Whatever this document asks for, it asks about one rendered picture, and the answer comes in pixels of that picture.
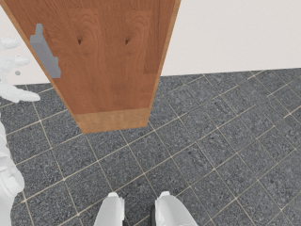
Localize cupboard door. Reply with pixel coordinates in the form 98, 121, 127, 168
4, 0, 176, 115

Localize robot left forearm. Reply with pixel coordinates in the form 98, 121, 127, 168
0, 103, 11, 158

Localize robot left thigh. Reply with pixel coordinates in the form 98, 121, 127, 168
93, 196, 125, 226

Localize left robot hand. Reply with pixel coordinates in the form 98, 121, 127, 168
0, 37, 40, 104

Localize handle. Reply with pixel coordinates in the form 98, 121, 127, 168
29, 24, 61, 78

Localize left robot upper arm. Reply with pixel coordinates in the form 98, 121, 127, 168
0, 156, 24, 226

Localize robot right shin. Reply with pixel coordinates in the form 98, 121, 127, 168
155, 191, 170, 226

